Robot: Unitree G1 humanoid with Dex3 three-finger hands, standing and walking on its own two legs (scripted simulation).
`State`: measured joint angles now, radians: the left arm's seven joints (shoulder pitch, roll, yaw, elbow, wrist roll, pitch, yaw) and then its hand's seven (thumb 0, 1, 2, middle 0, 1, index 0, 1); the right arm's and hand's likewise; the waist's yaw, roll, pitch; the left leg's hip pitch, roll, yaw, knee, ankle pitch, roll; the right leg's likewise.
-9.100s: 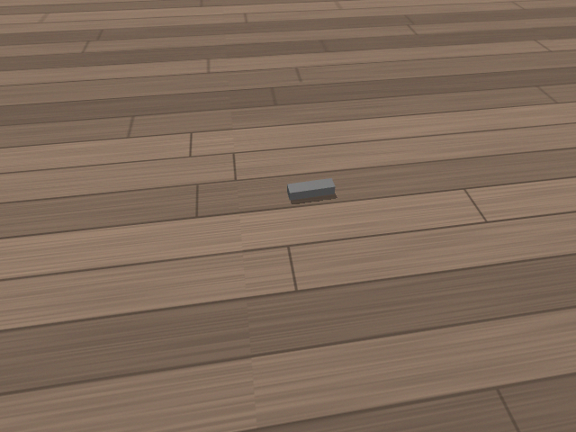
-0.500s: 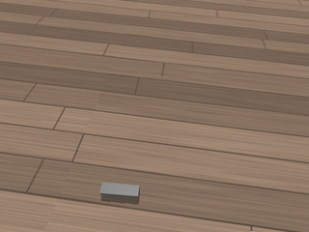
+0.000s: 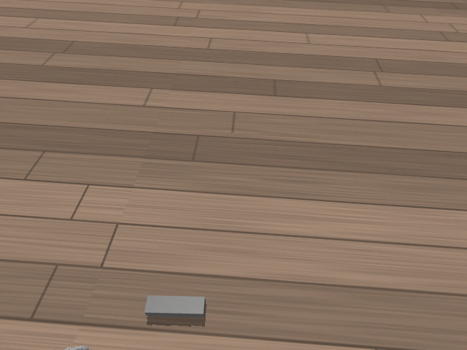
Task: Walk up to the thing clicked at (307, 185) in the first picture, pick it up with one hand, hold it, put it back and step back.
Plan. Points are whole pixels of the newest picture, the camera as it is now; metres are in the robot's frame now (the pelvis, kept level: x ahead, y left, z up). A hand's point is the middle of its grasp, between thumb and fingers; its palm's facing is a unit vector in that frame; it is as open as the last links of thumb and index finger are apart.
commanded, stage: walk up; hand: left
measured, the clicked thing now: (176, 306) +0.41 +0.22 -0.75
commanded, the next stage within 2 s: stand in 0.56 s
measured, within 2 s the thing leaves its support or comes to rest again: neither
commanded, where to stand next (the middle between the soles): +0.03 -0.01 m, yaw -1 degrees
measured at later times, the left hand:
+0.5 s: hand out of the picture +0.10 +0.25 -0.15, palm faces -0.05 -0.94 -0.33, open 7.4 cm
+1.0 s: hand out of the picture +0.08 +0.27 -0.14, palm faces -0.04 -0.93 -0.36, open 7.4 cm
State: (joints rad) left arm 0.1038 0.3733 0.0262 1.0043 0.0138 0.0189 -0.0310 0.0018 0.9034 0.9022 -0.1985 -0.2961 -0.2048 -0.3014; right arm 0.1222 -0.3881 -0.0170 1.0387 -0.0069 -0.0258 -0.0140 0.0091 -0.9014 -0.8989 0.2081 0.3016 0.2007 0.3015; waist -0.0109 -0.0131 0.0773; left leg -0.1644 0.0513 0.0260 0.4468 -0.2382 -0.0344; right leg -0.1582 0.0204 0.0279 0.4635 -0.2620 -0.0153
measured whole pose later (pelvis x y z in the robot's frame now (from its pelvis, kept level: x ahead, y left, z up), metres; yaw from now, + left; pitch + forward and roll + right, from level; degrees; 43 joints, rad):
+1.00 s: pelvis +0.00 +0.01 +0.01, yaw +0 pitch -3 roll +0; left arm 0.10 0.36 0.00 1.13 0.01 -0.02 -0.01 0.00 0.90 0.90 -0.20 -0.30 -0.20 -0.30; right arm 0.10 -0.35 0.00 1.14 -0.01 -0.01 0.01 0.01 -0.90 -0.90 0.21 0.30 0.20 0.30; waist -0.01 0.01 0.06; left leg -0.09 0.04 0.04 0.30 -0.16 -0.02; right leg -0.09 0.01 0.04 0.31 -0.18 0.01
